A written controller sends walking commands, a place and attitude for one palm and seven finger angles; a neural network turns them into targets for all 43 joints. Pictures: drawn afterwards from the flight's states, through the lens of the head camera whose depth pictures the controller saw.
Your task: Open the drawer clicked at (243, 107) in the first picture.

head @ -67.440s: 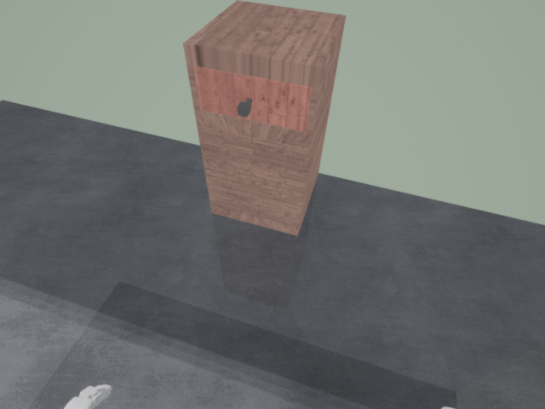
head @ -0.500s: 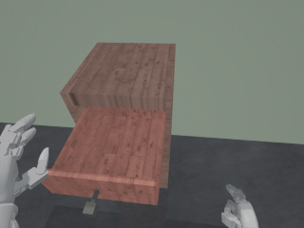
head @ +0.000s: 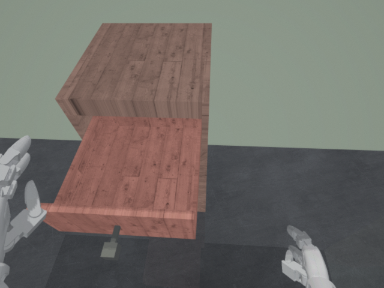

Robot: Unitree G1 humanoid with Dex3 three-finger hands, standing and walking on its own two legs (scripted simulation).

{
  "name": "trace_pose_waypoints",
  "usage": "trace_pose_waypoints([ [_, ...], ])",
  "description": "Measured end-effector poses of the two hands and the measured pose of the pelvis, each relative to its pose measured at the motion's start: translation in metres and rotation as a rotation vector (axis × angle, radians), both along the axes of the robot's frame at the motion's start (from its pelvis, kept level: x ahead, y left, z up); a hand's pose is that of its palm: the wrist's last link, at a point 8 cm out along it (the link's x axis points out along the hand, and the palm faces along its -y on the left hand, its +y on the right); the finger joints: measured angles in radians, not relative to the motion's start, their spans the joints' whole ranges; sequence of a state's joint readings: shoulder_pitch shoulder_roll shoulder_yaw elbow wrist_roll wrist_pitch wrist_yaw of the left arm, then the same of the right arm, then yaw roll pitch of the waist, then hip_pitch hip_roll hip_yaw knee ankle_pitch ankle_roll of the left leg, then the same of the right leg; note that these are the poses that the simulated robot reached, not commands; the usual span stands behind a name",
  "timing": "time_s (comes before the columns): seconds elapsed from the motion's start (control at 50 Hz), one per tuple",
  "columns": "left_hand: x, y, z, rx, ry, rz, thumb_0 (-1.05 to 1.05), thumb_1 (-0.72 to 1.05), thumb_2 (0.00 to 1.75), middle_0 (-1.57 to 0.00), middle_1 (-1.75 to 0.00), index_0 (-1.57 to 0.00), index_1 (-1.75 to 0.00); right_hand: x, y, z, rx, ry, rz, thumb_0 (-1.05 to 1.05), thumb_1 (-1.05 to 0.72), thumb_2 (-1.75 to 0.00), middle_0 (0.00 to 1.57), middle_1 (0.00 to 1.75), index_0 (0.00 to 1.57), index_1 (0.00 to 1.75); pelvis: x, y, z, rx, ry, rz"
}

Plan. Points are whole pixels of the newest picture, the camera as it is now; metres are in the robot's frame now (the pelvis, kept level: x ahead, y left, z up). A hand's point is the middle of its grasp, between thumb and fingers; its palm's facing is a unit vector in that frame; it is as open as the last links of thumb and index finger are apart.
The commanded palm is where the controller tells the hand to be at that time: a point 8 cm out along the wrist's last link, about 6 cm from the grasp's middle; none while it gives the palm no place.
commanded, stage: step back with the hand held close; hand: left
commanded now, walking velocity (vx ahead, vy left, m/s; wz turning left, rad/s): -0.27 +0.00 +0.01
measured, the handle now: (113, 242) +0.22 +0.22 -0.12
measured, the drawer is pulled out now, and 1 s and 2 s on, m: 0.30 0.30 0.30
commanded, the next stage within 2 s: stop stepping back and stand still in 1.30 s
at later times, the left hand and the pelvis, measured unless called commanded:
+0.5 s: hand (12, 261) +0.14 +0.25 +0.15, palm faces +0.36 -0.81 -0.46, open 7.4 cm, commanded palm +0.07 +0.29 +0.17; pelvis -0.05 +0.01 -0.01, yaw +1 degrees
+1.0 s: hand out of the picture +0.10 +0.21 +0.15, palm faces +0.25 -0.84 -0.48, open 7.4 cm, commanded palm +0.03 +0.27 +0.17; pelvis -0.10 -0.01 -0.01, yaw +1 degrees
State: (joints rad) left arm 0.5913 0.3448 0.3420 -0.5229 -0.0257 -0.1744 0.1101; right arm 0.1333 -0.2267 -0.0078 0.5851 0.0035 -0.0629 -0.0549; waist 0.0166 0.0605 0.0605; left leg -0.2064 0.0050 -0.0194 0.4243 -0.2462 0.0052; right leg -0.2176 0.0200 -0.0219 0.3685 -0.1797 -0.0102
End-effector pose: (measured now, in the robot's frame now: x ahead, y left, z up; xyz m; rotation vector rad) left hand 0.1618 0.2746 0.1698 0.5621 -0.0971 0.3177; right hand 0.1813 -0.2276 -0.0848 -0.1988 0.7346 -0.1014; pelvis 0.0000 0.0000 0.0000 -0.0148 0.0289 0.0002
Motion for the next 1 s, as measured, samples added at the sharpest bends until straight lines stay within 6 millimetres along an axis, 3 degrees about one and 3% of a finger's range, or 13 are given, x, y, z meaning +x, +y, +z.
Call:
trace_pose_waypoints([
  [0.18,-0.01,0.009,0.001,0.043,0.024,-0.079,0.02,0.89,0.9,-0.21,-0.3,-0.22,-0.3,-0.015,0.0,0.006,-0.037,0.012,-0.068,0.02,-0.9,-0.9,0.2,0.3,0.21,0.3,-0.009,0.012,-0.004,0.008,0.015,0.001],
  [0.4,-0.05,0.018,-0.003,0.005,-0.062,-0.007,0.02,0.89,0.9,-0.21,-0.3,-0.21,-0.3,-0.028,0.02,0.012,-0.021,-0.062,0.0,0.01,-0.9,-0.9,0.2,0.3,0.21,0.3,-0.038,0.012,-0.01,0.012,0.002,0.007],
  [0.56,-0.071,0.008,-0.002,-0.024,-0.123,-0.023,0.02,0.89,0.9,-0.21,-0.3,-0.22,-0.3,-0.057,0.015,0.006,-0.047,-0.034,0.024,0.01,-0.9,-0.9,0.2,0.3,0.21,0.3,-0.057,0.01,-0.014,-0.012,0.01,0.019],
  [0.74,-0.071,0.019,0.01,0.073,-0.151,-0.04,0.02,0.89,0.9,-0.21,-0.3,-0.22,-0.3,-0.089,0.009,-0.001,-0.055,0.005,-0.044,0.02,-0.9,-0.9,0.2,0.3,0.21,0.3,-0.066,0.012,-0.015,-0.005,0.024,0.026],
  [0.8,-0.072,0.013,0.009,0.085,-0.148,-0.044,0.02,0.89,0.9,-0.21,-0.3,-0.21,-0.3,-0.091,0.007,-0.005,-0.038,-0.001,-0.036,0.02,-0.9,-0.9,0.2,0.3,0.21,0.3,-0.069,0.005,-0.017,0.011,0.046,0.002],
  [0.9,-0.077,-0.013,0.0,0.024,-0.1,-0.1,0.02,0.89,0.9,-0.2,-0.3,-0.21,-0.3,-0.094,0.0,-0.008,-0.018,0.003,-0.007,0.02,-0.9,-0.9,0.2,0.3,0.21,0.3,-0.088,-0.006,-0.015,-0.013,0.037,-0.005],
  [1.0,-0.094,-0.021,-0.001,-0.01,-0.081,-0.136,0.02,0.89,0.9,-0.21,-0.3,-0.22,-0.3,-0.104,-0.012,0.004,-0.04,0.009,-0.046,0.02,-0.9,-0.9,0.2,0.3,0.21,0.3,-0.101,-0.009,-0.009,0.017,0.045,0.008],
])
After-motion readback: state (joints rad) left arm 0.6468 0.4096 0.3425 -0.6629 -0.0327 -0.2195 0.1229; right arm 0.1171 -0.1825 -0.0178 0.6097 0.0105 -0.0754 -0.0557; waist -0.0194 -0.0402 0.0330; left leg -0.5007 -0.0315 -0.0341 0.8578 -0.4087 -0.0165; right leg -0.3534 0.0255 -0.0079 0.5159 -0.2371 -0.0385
